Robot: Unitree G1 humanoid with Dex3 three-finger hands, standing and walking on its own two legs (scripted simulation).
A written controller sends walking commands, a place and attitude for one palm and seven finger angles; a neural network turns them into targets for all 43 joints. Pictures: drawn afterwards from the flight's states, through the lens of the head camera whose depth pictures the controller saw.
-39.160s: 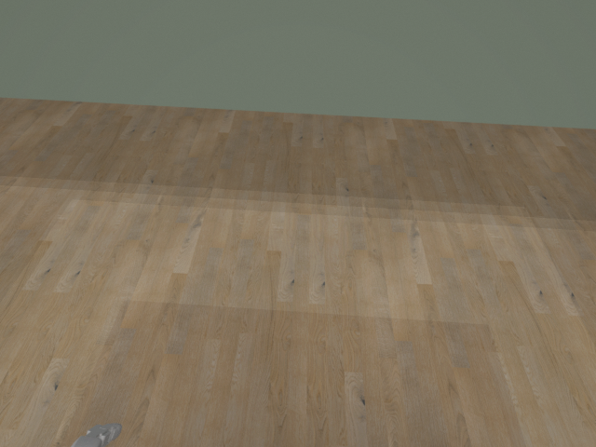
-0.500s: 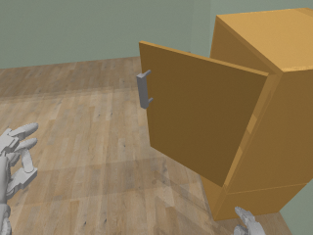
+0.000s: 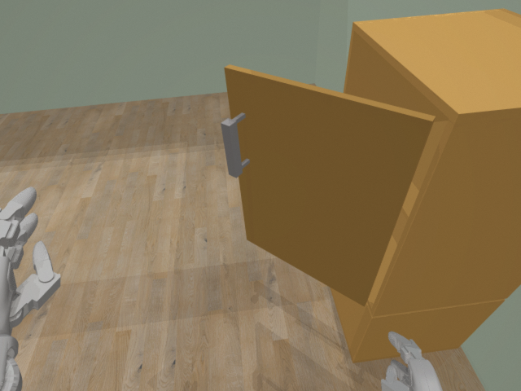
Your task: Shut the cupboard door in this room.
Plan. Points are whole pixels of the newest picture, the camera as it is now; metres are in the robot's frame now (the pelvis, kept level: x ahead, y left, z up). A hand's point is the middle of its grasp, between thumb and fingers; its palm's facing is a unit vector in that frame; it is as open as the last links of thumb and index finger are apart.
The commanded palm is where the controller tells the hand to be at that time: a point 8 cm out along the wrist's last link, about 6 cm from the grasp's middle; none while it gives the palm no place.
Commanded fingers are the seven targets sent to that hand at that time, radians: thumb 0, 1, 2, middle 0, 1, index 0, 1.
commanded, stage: step back with the hand held close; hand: left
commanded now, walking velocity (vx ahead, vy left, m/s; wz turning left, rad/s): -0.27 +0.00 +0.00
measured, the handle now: (238, 145) +0.64 +0.13 +0.05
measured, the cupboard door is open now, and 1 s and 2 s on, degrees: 47 47 47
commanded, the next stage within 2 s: stop stepping back and stand still in 1.36 s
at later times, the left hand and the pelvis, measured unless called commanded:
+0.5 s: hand (16, 300) +0.16 +0.30 +0.16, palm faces +0.42 -0.77 -0.49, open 7.4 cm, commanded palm +0.10 +0.33 +0.17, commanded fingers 0.00 0.90 0.90 -0.20 -0.30 -0.20 -0.30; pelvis -0.04 +0.03 -0.01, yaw -1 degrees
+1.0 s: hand out of the picture +0.07 +0.29 +0.16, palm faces +0.52 -0.74 -0.43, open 7.4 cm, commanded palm +0.00 +0.32 +0.17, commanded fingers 0.00 0.90 0.90 -0.20 -0.30 -0.20 -0.30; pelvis -0.12 +0.02 -0.03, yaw +3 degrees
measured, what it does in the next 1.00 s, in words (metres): shifts its weight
